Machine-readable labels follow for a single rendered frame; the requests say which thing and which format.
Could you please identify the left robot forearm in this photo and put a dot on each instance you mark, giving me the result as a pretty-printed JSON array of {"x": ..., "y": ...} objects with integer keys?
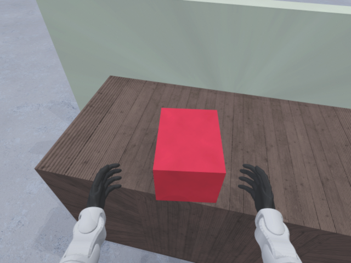
[{"x": 89, "y": 234}]

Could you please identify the carton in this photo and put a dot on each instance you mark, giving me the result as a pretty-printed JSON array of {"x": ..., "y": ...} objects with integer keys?
[{"x": 189, "y": 162}]

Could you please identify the right robot hand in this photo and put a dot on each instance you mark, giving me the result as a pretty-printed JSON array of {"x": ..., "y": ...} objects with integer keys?
[{"x": 261, "y": 188}]

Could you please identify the left robot hand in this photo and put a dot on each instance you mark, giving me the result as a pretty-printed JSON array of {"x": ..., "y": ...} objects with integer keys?
[{"x": 100, "y": 190}]

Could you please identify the right robot forearm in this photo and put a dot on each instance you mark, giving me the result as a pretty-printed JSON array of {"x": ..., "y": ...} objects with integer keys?
[{"x": 273, "y": 237}]

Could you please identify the pedestal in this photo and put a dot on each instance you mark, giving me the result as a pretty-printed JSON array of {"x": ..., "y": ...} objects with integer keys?
[{"x": 304, "y": 148}]

